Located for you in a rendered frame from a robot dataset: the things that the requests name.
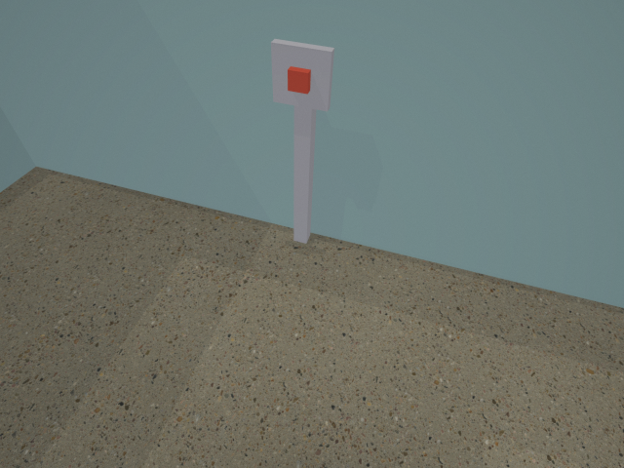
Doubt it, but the panel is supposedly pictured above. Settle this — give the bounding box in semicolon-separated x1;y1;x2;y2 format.
271;39;334;244

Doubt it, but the button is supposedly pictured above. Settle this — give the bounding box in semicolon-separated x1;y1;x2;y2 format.
288;66;311;95

